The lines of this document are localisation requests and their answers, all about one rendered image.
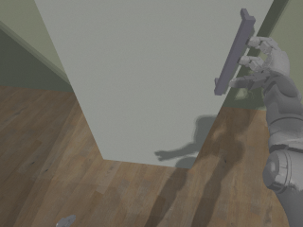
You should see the fridge door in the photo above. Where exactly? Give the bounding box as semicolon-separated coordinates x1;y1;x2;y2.
34;0;274;169

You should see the robot right upper arm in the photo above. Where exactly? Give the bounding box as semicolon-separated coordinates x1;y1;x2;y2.
262;149;303;227

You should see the robot left hand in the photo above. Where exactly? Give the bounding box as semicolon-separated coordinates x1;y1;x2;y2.
56;215;76;227

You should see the handle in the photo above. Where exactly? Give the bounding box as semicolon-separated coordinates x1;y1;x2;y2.
214;8;256;96

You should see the robot right forearm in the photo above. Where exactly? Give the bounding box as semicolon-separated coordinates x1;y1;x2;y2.
262;76;303;154

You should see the robot right hand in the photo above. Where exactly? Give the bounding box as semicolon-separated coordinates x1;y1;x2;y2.
228;36;291;90

